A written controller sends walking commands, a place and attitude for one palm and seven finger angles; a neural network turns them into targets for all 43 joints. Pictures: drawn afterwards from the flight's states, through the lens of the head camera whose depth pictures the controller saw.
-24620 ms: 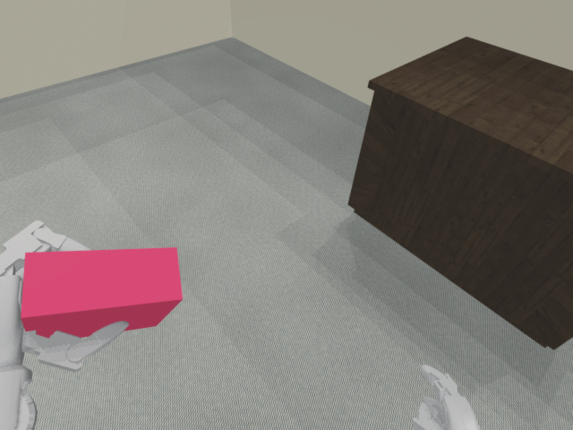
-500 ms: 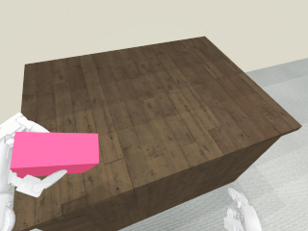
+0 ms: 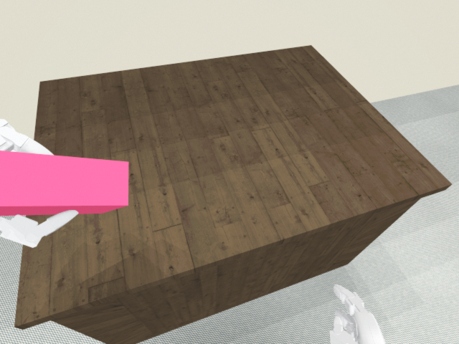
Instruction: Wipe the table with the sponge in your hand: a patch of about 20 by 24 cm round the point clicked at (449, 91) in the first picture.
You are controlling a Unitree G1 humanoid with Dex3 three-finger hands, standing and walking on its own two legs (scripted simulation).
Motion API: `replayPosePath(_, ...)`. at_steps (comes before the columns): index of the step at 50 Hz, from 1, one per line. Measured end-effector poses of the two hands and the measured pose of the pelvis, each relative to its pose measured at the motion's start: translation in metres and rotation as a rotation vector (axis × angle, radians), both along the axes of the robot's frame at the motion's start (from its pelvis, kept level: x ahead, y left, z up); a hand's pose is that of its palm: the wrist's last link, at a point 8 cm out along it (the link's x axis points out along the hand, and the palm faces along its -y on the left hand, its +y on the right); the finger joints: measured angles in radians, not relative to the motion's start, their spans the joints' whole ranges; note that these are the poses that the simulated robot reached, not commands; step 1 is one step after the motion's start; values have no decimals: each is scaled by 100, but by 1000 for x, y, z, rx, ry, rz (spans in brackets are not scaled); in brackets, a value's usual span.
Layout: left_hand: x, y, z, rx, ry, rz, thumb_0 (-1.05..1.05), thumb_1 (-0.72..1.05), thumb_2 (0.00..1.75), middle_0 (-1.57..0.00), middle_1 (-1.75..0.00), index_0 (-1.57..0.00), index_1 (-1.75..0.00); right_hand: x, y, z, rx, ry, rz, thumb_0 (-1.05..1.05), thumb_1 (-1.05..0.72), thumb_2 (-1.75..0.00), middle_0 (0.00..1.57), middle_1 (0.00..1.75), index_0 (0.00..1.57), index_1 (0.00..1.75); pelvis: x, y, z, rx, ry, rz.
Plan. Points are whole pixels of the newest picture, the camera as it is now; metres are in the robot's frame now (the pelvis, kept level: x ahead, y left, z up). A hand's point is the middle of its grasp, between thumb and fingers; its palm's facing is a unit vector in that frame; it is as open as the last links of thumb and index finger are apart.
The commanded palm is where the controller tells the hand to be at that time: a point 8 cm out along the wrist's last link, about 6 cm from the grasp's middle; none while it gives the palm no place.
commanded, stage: come to a stop and stand still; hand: left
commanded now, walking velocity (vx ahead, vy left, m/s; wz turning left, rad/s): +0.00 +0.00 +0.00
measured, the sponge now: (81, 189) +0.27 +0.24 +0.15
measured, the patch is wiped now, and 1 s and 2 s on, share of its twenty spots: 0.00 0.00 0.00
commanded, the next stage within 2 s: look again from close up in 0.58 s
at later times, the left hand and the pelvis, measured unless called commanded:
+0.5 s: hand (40, 202) +0.24 +0.27 +0.17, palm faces +0.37 -0.86 -0.35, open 10.0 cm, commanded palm +0.18 +0.31 +0.17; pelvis +0.02 +0.03 +0.00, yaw +0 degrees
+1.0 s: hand (38, 214) +0.22 +0.27 +0.16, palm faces +0.35 -0.86 -0.38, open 10.0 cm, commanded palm +0.17 +0.31 +0.17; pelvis +0.01 +0.03 +0.00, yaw +0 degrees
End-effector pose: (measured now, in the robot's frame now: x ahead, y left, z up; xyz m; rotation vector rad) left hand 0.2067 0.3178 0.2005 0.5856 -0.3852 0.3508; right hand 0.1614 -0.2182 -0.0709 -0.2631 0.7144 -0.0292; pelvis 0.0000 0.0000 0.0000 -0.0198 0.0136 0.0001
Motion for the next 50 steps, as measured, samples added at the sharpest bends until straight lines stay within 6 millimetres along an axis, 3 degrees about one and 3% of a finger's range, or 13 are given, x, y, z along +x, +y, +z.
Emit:
replayPosePath(3,0,-6,-3,-55,-6,-13,-1,-48,103,-74,-135,-75,-135,-4,1,-2,33,-21,-28,1,-90,-90,21,30,20,30,2,7,-1,3,-2,-16)
replayPosePath(8,-8,-30,-26,-97,101,-123,-1,-48,103,-74,-135,-75,-135,-9,6,-5,37,-9,-79,1,-90,-90,21,30,20,30,11,16,-1,7,-4,-16)
replayPosePath(12,-9,-20,-37,-99,134,-111,-1,-49,103,-74,-134,-76,-134,-4,12,-5,14,13,-67,1,-90,-90,21,30,20,30,14,18,-1,6,-9,0)
replayPosePath(17,-8,-2,-29,-111,68,-47,-1,-49,103,-75,-134,-76,-134,15,22,1,4,-14,-20,2,-90,-90,21,30,20,30,16,21,-2,3,-16,9)
replayPosePath(24,-8,-2,-23,-145,11,-57,-1,-49,103,-74,-135,-76,-134,42,36,15,11,-87,13,1,-90,-90,21,30,20,30,19,28,-1,-1,-16,5)
replayPosePath(29,-8,0,-29,-155,45,-59,-1,-49,103,-74,-135,-76,-134,48,42,21,13,-107,12,1,-90,-90,21,30,20,30,18,31,-1,-3,-17,4)
replayPosePath(50,-21,-4,-28,-137,77,-50,-1,-49,103,-74,-135,-76,-134,4,26,7,-1,-16,-53,1,-90,-90,21,30,20,30,7,29,1,-2,-29,1)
